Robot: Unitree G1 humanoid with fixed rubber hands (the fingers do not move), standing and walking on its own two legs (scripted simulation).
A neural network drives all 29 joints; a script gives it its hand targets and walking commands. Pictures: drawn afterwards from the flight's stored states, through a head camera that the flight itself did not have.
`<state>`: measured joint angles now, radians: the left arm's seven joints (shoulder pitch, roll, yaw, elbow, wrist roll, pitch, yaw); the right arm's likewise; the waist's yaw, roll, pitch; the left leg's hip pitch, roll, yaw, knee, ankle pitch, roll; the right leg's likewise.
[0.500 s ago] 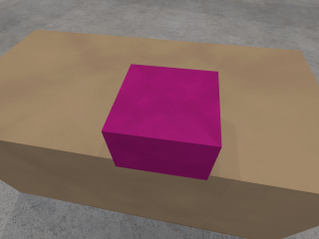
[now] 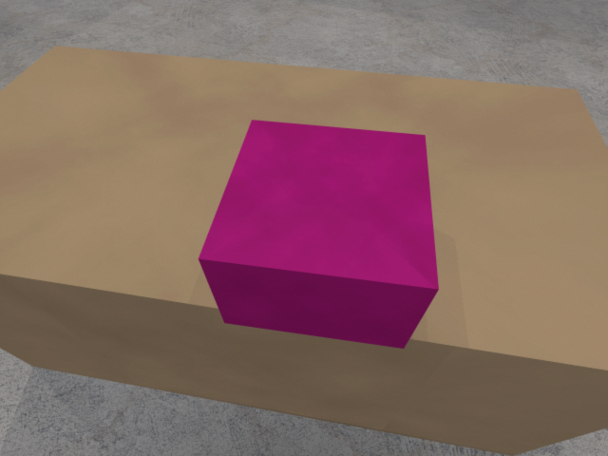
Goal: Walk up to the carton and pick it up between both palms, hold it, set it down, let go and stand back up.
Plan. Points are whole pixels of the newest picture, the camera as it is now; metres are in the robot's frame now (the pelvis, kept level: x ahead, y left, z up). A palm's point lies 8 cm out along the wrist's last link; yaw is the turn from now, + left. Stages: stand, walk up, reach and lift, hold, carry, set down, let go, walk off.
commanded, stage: walk up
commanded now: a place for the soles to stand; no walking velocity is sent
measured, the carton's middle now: (324, 229) +0.43 -0.01 +0.01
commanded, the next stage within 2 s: reach and lift in 1.48 s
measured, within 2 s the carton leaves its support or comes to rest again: neither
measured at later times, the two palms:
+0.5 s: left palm out of the picture +0.04 +0.25 -0.15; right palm out of the picture +0.00 -0.20 -0.15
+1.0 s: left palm out of the picture +0.02 +0.27 -0.15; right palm out of the picture -0.03 -0.19 -0.15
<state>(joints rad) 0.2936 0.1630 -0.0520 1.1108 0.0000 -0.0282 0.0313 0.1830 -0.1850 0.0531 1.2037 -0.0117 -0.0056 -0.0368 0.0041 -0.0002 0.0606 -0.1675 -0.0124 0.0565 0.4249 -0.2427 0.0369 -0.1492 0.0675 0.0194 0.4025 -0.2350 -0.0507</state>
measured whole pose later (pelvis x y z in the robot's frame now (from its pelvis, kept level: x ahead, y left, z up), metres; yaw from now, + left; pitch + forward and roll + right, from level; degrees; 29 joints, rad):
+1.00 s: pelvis -0.01 +0.04 -0.01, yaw -6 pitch -2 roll +1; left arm 0.26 0.18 -0.06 1.11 0.00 -0.01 0.05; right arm 0.24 -0.20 0.04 1.14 -0.01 0.02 -0.03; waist -0.01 0.00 0.05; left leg -0.14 -0.06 0.18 0.43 -0.26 0.10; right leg -0.21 0.03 0.14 0.52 -0.27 0.01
